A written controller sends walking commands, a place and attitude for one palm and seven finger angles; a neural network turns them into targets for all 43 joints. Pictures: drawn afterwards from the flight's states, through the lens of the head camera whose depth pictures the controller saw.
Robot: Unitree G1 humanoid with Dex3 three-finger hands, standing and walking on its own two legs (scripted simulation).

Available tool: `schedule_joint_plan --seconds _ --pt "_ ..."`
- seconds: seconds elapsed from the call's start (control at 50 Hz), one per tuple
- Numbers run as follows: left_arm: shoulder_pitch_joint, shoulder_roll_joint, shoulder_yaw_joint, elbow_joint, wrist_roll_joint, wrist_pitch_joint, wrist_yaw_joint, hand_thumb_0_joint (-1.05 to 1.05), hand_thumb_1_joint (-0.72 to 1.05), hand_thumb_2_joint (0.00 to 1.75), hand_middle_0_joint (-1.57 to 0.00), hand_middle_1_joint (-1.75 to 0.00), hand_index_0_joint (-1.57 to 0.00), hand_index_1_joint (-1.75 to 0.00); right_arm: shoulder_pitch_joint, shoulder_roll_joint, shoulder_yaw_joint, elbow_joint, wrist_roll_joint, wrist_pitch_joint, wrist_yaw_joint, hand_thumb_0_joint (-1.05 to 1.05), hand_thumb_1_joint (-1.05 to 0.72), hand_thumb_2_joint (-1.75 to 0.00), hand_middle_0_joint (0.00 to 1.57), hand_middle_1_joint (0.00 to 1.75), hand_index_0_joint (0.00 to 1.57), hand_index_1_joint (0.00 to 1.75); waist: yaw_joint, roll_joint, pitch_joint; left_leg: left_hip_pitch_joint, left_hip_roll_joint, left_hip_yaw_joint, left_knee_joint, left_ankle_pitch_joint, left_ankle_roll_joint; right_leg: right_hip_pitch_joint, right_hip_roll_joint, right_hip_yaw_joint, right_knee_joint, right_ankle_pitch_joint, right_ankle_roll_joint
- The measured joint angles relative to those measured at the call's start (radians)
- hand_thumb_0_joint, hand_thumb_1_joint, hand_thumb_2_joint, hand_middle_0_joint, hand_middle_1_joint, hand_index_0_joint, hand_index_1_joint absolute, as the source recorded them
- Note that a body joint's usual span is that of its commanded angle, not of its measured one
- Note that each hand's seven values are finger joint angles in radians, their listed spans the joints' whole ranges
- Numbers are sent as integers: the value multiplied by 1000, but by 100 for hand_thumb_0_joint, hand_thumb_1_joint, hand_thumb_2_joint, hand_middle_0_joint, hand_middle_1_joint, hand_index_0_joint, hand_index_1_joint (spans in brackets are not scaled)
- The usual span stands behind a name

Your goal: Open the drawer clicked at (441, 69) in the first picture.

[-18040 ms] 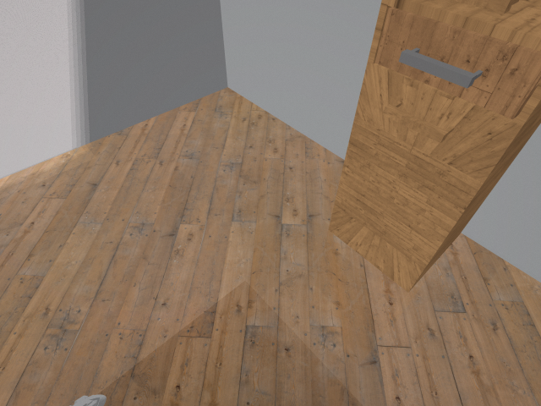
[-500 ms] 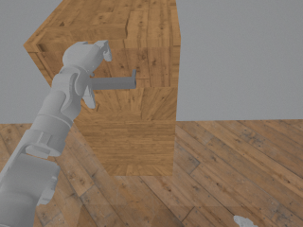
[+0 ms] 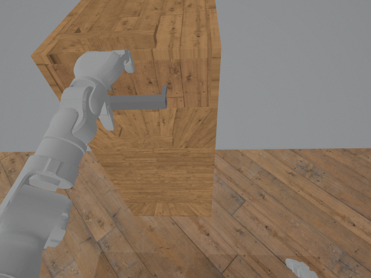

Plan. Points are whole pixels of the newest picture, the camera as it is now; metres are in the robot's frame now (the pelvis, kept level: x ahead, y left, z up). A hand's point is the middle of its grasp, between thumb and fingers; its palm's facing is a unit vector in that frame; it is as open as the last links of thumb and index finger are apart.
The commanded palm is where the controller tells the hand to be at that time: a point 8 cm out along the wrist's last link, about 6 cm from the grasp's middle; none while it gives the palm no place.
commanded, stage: move the hooked fingers above the handle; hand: left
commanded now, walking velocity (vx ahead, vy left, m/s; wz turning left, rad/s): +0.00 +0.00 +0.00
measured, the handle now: (131, 96) +0.51 +0.16 +0.12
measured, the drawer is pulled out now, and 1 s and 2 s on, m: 0.00 0.00 0.00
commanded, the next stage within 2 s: lower the fingers behind the handle in 0.12 s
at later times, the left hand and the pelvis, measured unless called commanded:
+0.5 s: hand (110, 98) +0.45 +0.19 +0.16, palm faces +0.00 -0.02 -1.00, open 13.8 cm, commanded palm +0.44 +0.19 +0.23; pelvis +0.00 +0.00 +0.00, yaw +0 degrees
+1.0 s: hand (117, 111) +0.44 +0.18 +0.13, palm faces -0.02 -0.03 -1.00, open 13.8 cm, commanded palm +0.44 +0.19 +0.19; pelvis +0.00 +0.00 +0.00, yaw -1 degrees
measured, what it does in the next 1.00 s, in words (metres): stands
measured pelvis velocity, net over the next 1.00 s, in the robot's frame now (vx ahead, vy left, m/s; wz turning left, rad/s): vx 0.00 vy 0.00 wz -0.01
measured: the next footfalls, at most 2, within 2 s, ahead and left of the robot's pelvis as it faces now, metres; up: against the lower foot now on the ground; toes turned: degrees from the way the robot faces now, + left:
none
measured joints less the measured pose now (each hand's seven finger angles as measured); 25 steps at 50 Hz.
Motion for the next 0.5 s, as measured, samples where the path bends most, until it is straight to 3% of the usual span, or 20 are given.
schedule_joint_plan --seconds 0.2,0.5 --pt "7 10 16 5 4 -15 -29 0 -49 30 -32 -120 -32 -121 17 4 3 -19 0 7 -3 1 -91 -90 20 30 20 30 -3 2 -2 5 3 5 -2 1 0 2 3 5 -1 2 -1" --pt "39 16 18 16 11 -57 6 0 -49 30 -32 -120 -32 -121 54 -2 -16 -6 -2 2 -6 1 -91 -90 20 30 20 30 -6 -7 3 -22 5 5 16 -6 1 -19 5 6 6 2 0"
